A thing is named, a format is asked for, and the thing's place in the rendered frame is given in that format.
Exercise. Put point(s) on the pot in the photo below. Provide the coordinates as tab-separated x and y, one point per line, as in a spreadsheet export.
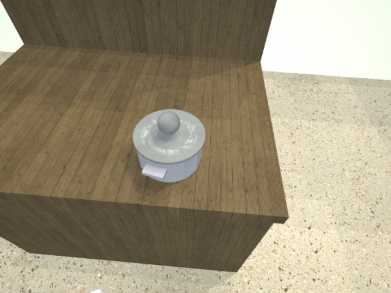
169	173

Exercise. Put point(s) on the table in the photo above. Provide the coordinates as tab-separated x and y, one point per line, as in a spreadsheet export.
89	71

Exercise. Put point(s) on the lid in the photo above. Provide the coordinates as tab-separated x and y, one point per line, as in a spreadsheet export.
169	149

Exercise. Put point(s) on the knob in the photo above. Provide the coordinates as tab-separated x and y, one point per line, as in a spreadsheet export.
168	122

